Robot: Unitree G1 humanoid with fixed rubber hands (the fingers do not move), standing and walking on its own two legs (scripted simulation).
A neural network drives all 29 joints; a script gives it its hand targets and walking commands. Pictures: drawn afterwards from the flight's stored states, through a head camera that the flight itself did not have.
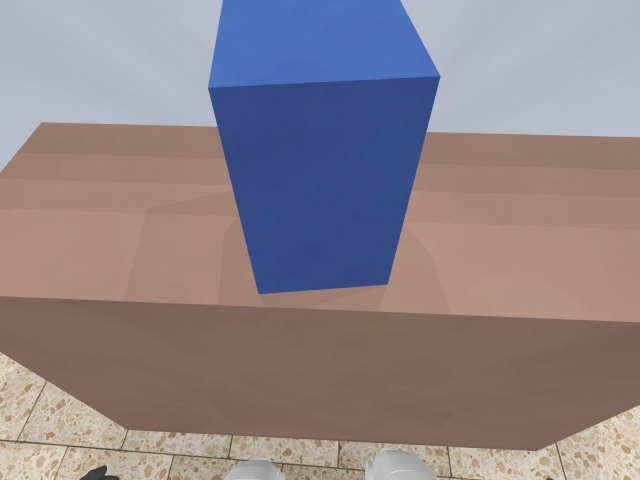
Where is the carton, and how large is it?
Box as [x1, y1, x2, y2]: [208, 0, 440, 293]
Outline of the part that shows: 223,0 208,89 258,293 387,284 440,76 400,1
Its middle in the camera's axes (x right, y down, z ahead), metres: +0.00 -0.11 +0.46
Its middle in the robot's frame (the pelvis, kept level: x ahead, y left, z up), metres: +0.44 +0.00 +0.17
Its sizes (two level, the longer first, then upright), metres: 0.207 0.170 0.289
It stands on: a pedestal, 0.76 m high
